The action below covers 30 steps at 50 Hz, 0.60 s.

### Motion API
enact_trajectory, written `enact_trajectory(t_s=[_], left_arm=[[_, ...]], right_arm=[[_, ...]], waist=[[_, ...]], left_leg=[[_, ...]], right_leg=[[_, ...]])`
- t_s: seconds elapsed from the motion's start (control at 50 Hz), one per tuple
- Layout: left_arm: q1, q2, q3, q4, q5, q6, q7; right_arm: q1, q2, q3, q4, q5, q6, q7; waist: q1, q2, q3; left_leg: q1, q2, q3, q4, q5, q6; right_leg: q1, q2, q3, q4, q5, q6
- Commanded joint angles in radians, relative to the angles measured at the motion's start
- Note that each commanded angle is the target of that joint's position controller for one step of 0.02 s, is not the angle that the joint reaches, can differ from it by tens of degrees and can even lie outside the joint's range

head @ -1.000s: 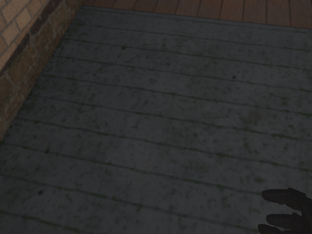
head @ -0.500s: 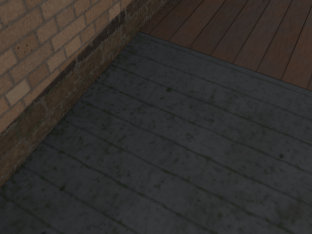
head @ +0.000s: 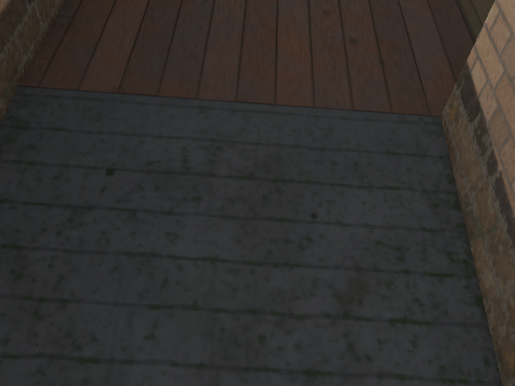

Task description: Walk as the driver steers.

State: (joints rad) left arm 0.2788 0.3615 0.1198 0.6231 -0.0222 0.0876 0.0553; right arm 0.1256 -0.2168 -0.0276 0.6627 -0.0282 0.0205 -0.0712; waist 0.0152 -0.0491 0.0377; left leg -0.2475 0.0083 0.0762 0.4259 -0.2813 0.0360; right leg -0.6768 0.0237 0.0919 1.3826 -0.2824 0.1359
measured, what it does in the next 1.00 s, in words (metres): steps on the spot: right foot, then left foot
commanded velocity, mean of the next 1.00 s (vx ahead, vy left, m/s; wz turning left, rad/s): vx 0.00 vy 0.00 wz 0.01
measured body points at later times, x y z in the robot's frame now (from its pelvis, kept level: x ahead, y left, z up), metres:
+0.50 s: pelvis -0.02 -0.06 -0.01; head +0.00 -0.10 +0.44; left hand +0.22 +0.12 -0.09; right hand -0.01 -0.37 -0.13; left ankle +0.04 +0.10 -0.66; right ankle -0.03 -0.15 -0.75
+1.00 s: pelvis -0.01 +0.00 +0.00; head +0.05 +0.04 +0.44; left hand +0.15 +0.30 -0.12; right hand +0.17 -0.28 -0.07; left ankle +0.00 +0.07 -0.74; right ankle +0.00 -0.18 -0.63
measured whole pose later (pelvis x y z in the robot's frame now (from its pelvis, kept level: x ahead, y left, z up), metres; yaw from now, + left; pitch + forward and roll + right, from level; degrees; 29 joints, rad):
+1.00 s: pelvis -0.01 +0.00 +0.00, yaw +5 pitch +4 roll -3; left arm 0.09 0.33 0.09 0.69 0.02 0.01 0.06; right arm 0.23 -0.31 -0.07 0.56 0.02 0.02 -0.03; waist -0.01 -0.03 0.05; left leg -0.34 -0.06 -0.08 0.51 -0.32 0.07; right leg -0.64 0.00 0.07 1.25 -0.37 0.09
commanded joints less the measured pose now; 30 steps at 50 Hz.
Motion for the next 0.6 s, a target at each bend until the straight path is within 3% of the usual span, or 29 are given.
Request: enact_trajectory(t_s=[0.02, 0.04, 0.06, 0.1, 0.14, 0.16, 0.18, 0.2, 0.22, 0.24, 0.26, 0.28, 0.3, 0.32, 0.34, 0.36, 0.38, 0.4, 0.42, 0.44, 0.48, 0.5, 0.52, 0.58, 0.6], left_arm=[[-0.098, 0.026, -0.013, -0.133, 0.004, -0.03, -0.015], [-0.091, 0.021, -0.013, -0.136, 0.006, -0.035, -0.024], [-0.1, 0.014, -0.015, -0.139, 0.002, -0.037, -0.036], [-0.131, -0.022, -0.033, -0.145, 0.008, -0.039, -0.052], [-0.152, -0.013, -0.034, -0.157, 0.017, -0.03, -0.065], [-0.142, -0.012, -0.038, -0.154, 0.009, -0.026, -0.064], [-0.121, -0.005, -0.037, -0.142, 0.012, -0.021, -0.059], [-0.113, 0.004, -0.038, -0.148, 0.023, -0.017, -0.058], [-0.051, -0.005, -0.034, -0.111, 0.019, -0.018, -0.062], [0.01, 0.016, -0.023, -0.082, 0.016, -0.02, -0.062], [0.086, 0.06, -0.001, -0.052, 0.013, -0.014, -0.048], [0.097, 0.169, 0.017, -0.074, 0.017, -0.016, -0.034], [0.001, 0.154, -0.013, -0.14, 0.019, -0.023, -0.021], [0.01, 0.16, 0.0, -0.149, 0.059, -0.033, -0.043], [-0.015, 0.138, -0.007, -0.123, 0.052, -0.044, -0.049], [-0.078, 0.079, -0.033, -0.113, 0.043, -0.045, -0.033], [-0.12, 0.063, -0.046, -0.111, 0.048, -0.056, -0.027], [-0.154, 0.054, -0.06, -0.108, 0.047, -0.068, -0.025], [-0.162, 0.029, -0.073, -0.103, 0.053, -0.077, -0.022], [-0.178, 0.001, -0.085, -0.086, 0.061, -0.088, -0.02], [-0.152, -0.085, -0.113, -0.053, 0.072, -0.1, -0.019], [-0.177, -0.072, -0.11, -0.037, 0.065, -0.098, -0.018], [-0.177, -0.033, -0.098, -0.033, 0.063, -0.094, -0.013], [-0.12, 0.072, -0.06, -0.005, 0.043, -0.064, 0.007], [-0.107, 0.077, -0.055, 0.0, 0.039, -0.059, 0.013]], right_arm=[[0.051, -0.168, -0.051, -0.046, 0.0, -0.004, -0.024], [0.037, -0.186, -0.06, -0.047, -0.003, -0.003, -0.018], [0.038, -0.198, -0.07, -0.054, -0.006, -0.01, -0.013], [0.046, -0.216, -0.08, -0.049, -0.001, -0.009, 0.0], [0.041, -0.227, -0.09, -0.038, -0.001, -0.012, 0.007], [0.02, -0.22, -0.088, -0.044, -0.002, -0.017, 0.01], [0.023, -0.22, -0.088, -0.036, 0.011, -0.022, 0.02], [-0.004, -0.246, -0.096, -0.036, 0.019, -0.025, 0.03], [0.005, -0.253, -0.101, -0.018, 0.036, -0.022, 0.035], [0.025, -0.231, -0.095, -0.001, 0.047, -0.018, 0.034], [0.101, -0.182, -0.082, 0.021, 0.033, -0.015, 0.042], [0.096, -0.103, -0.054, -0.021, -0.027, -0.015, 0.055], [0.159, -0.085, -0.052, -0.002, -0.035, -0.021, 0.064], [-0.021, -0.179, -0.067, -0.075, 0.024, -0.025, 0.04], [-0.112, -0.198, -0.077, -0.104, 0.046, -0.026, 0.019], [-0.103, -0.194, -0.074, -0.091, 0.033, -0.02, 0.008], [-0.041, -0.18, -0.069, -0.056, 0.018, -0.01, 0.002], [0.046, -0.192, -0.077, -0.037, 0.01, -0.001, 0.003], [0.087, -0.184, -0.076, -0.018, 0.008, -0.001, 0.006], [0.147, -0.162, -0.069, -0.001, 0.014, 0.001, 0.008], [0.153, -0.133, -0.059, 0.02, 0.032, 0.002, 0.016], [0.15, -0.119, -0.051, 0.013, 0.037, 0.005, 0.024], [0.109, -0.131, -0.051, -0.007, 0.035, 0.005, 0.028], [0.021, -0.187, -0.058, -0.067, 0.051, -0.004, 0.047], [0.019, -0.184, -0.057, -0.075, 0.05, -0.006, 0.053]], waist=[[-0.068, 0.205, -0.074], [-0.066, 0.228, -0.068], [-0.073, 0.214, -0.069], [-0.093, 0.205, -0.071], [-0.085, 0.184, -0.083], [-0.071, 0.181, -0.086], [-0.064, 0.185, -0.088], [-0.046, 0.203, -0.103], [-0.019, 0.196, -0.118], [0.006, 0.171, -0.134], [0.022, 0.059, -0.165], [-0.002, -0.273, -0.16], [-0.054, -0.251, -0.265], [0.094, -0.234, -0.328], [0.079, -0.132, -0.19], [0.046, -0.082, -0.121], [0.006, -0.056, -0.123], [-0.042, -0.043, -0.118], [-0.056, -0.043, -0.137], [-0.077, -0.069, -0.163], [-0.047, -0.052, -0.132], [-0.053, -0.114, -0.122], [-0.027, -0.135, -0.087], [0.036, -0.122, -0.018], [0.045, -0.111, -0.014]], left_leg=[[0.27, 0.247, -0.156, -0.132, 0.184, 0.168], [0.276, 0.262, -0.143, -0.136, 0.186, 0.171], [0.254, 0.276, -0.114, -0.13, 0.201, 0.174], [0.243, 0.296, -0.076, -0.132, 0.208, 0.188], [0.21, 0.325, -0.045, -0.129, 0.221, 0.188], [0.155, 0.316, -0.028, -0.116, 0.233, 0.181], [0.144, 0.315, -0.009, -0.1, 0.263, 0.17], [0.138, 0.318, -0.006, -0.065, 0.338, 0.155], [0.138, 0.307, 0.026, -0.004, 0.364, 0.127], [0.08, 0.289, 0.055, 0.071, 0.348, 0.085], [-0.059, 0.247, 0.111, 0.228, 0.172, 0.013], [-0.411, 0.141, 0.15, 0.567, -0.442, -0.083], [-0.494, 0.129, 0.005, 0.842, -0.534, -0.131], [-0.519, 0.055, -0.043, 0.915, -0.438, -0.143], [-0.588, 0.08, -0.067, 0.906, -0.333, -0.128], [-0.615, 0.081, -0.085, 0.884, -0.231, -0.121], [-0.527, 0.082, -0.091, 0.875, -0.154, -0.126], [-0.451, 0.062, -0.108, 0.86, -0.076, -0.136], [-0.398, 0.053, -0.104, 0.85, -0.032, -0.139], [-0.342, 0.049, -0.113, 0.81, 0.001, -0.145], [-0.27, 0.037, -0.147, 0.649, 0.021, -0.15], [-0.233, 0.045, -0.135, 0.549, 0.019, -0.152], [-0.223, 0.048, -0.115, 0.5, -0.005, -0.15], [-0.315, 0.048, -0.069, 0.474, -0.143, -0.137], [-0.344, 0.06, -0.071, 0.48, -0.166, -0.132]], right_leg=[[-0.151, -0.071, -0.063, -0.139, 0.0, 0.046], [-0.116, -0.091, -0.074, -0.201, -0.035, 0.049], [-0.083, -0.112, -0.095, -0.261, -0.055, 0.039], [-0.022, -0.133, -0.121, -0.361, -0.073, 0.01], [0.048, -0.15, -0.125, -0.444, -0.091, -0.03], [0.142, -0.133, -0.15, -0.497, -0.159, -0.049], [0.19, -0.107, -0.176, -0.558, -0.202, -0.065], [0.238, -0.098, -0.165, -0.643, -0.175, -0.081], [0.309, -0.065, -0.192, -0.772, -0.09, -0.105], [0.436, -0.035, -0.2, -0.897, 0.024, -0.139], [0.643, -0.047, -0.114, -0.989, 0.144, -0.18], [0.84, -0.315, 0.246, -0.932, 0.575, -0.28], [0.797, -0.432, 0.23, -0.799, 0.907, -0.399], [0.664, -0.486, 0.357, -1.0, 0.464, -0.521], [0.62, -0.382, 0.291, -1.052, 0.179, -0.451], [0.582, -0.342, 0.25, -1.037, 0.152, -0.387], [0.514, -0.296, 0.175, -1.008, 0.259, -0.366], [0.47, -0.279, 0.146, -1.008, 0.319, -0.356], [0.461, -0.259, 0.1, -1.004, 0.372, -0.349], [0.454, -0.256, 0.062, -1.012, 0.317, -0.348], [0.438, -0.226, -0.019, -1.033, 0.182, -0.311], [0.43, -0.235, -0.022, -1.045, 0.086, -0.303], [0.417, -0.253, -0.006, -1.068, 0.013, -0.309], [0.497, -0.342, 0.096, -1.084, -0.008, -0.352], [0.531, -0.368, 0.114, -1.077, 0.024, -0.361]])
